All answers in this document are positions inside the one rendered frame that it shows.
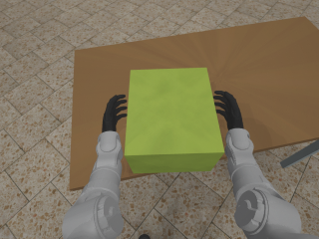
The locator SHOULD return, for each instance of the left robot upper arm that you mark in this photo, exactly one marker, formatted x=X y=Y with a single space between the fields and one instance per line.
x=97 y=218

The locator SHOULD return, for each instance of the carton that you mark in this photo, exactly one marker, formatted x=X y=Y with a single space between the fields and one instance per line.
x=172 y=124

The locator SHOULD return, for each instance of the left robot forearm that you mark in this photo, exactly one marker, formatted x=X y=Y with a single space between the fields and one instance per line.
x=106 y=175

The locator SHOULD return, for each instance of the right robot hand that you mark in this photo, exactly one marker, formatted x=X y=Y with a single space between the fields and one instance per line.
x=231 y=111

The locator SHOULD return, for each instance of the left robot hand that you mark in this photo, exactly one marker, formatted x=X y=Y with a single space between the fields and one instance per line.
x=110 y=117

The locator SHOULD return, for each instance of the right robot forearm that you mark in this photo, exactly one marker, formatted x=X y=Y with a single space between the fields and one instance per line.
x=243 y=169

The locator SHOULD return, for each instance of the table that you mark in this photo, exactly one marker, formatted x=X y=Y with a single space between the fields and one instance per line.
x=271 y=69

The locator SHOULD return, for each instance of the right robot upper arm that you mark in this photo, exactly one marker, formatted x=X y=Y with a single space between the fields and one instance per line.
x=263 y=216

